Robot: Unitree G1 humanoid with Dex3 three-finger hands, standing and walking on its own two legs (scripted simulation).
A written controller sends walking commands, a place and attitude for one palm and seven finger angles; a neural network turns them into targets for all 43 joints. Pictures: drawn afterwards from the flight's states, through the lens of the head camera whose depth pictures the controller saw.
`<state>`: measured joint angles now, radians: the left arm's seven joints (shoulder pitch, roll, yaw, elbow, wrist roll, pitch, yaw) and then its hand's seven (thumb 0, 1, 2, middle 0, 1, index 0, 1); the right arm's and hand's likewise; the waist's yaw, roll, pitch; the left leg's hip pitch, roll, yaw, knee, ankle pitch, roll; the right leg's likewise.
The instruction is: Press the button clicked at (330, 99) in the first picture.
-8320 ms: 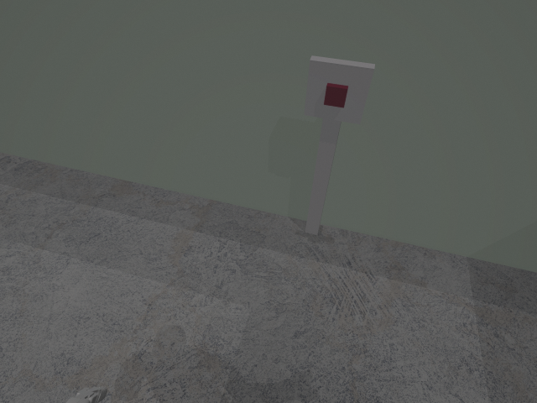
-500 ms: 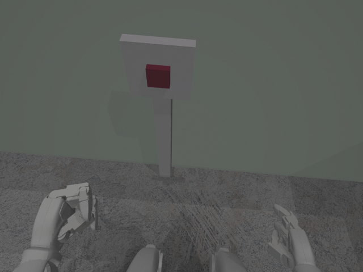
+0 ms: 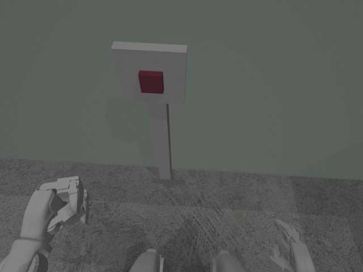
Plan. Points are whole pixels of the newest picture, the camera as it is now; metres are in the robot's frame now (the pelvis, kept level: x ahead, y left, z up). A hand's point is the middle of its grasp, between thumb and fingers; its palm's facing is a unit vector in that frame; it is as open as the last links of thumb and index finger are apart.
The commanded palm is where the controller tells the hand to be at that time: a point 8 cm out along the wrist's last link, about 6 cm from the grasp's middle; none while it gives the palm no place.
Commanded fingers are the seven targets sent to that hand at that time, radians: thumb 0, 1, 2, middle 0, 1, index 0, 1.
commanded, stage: raise the hand and make a fist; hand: left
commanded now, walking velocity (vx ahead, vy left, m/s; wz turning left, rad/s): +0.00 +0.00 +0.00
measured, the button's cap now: (151, 81) +0.57 +0.12 +0.06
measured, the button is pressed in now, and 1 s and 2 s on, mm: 0 0 0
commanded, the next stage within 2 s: aim a knuckle at the button in 0.32 s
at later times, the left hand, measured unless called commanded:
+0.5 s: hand (84, 214) +0.22 +0.20 +0.05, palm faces -0.02 -1.00 -0.06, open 3.1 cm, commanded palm +0.21 +0.25 +0.05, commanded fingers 0.00 0.90 0.90 -1.30 -1.50 -1.30 -1.50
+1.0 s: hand (121, 168) +0.32 +0.15 +0.04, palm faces -0.06 -1.00 -0.03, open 3.1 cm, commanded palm +0.31 +0.20 +0.04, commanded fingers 0.00 0.90 0.90 -1.30 -1.50 -1.30 -1.50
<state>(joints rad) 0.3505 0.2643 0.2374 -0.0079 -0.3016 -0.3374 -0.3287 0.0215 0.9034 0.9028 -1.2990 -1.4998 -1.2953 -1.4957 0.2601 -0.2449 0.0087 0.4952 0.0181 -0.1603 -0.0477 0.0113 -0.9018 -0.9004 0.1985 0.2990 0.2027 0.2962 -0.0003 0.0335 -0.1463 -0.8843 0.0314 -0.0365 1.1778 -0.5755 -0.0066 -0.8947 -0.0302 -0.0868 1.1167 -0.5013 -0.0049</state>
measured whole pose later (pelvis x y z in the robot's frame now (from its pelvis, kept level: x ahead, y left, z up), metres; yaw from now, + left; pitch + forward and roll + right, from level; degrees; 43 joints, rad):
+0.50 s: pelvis -0.01 +0.00 +0.00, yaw +0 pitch +15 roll -2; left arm 0.33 0.25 0.22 0.03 -0.30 -0.37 -0.33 0.02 0.90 0.90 -1.30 -1.50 -1.30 -1.50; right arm 0.25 -0.24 0.02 0.49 0.02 -0.18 -0.05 0.01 -0.90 -0.90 0.20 0.30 0.20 0.30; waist 0.01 0.04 -0.14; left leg -0.89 0.03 -0.04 1.18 -0.56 -0.01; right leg -0.90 -0.03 -0.09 1.12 -0.49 -0.01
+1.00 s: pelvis -0.01 +0.00 +0.00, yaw +0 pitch +18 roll -1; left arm -0.08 0.20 0.13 0.29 -0.19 -0.35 -0.18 0.02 0.90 0.90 -1.30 -1.50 -1.30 -1.50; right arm 0.26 -0.25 0.02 0.54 0.00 -0.13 -0.03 0.01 -0.90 -0.90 0.20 0.30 0.20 0.30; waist -0.03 0.02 -0.15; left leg -0.94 0.02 -0.02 1.18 -0.56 0.00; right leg -0.96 -0.04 -0.06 1.14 -0.48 0.00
